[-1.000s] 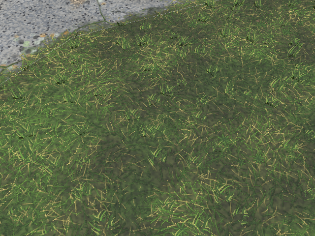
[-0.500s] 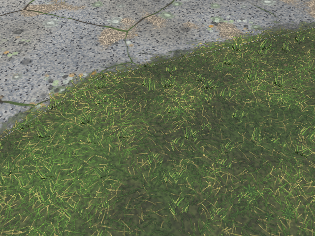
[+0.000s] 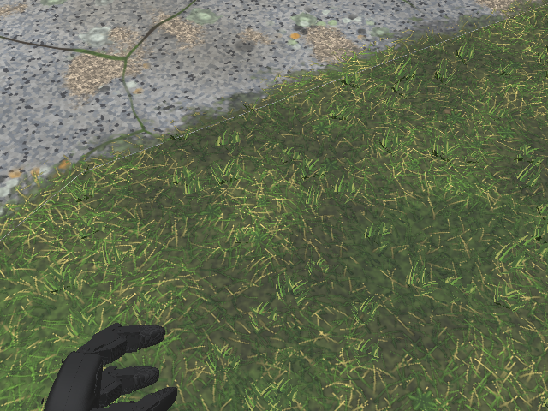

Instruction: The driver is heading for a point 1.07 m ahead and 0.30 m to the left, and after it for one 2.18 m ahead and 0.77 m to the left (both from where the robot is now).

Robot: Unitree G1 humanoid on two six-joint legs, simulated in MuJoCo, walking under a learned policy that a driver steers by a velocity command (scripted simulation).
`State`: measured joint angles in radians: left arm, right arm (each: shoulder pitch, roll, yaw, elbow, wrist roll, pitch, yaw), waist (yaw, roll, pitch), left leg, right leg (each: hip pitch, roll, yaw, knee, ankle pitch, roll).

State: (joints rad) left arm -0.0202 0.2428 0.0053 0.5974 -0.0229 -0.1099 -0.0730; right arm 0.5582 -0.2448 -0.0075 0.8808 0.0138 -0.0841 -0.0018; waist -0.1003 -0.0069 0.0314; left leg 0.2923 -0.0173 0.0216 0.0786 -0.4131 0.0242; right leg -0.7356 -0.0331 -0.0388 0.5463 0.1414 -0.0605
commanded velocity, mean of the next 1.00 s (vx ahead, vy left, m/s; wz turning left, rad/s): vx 0.20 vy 0.00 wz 0.42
